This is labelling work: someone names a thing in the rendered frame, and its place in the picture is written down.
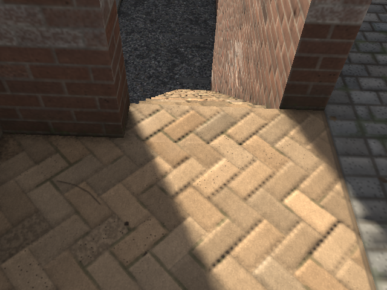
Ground stairs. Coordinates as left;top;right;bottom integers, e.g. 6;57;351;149
139;89;266;109

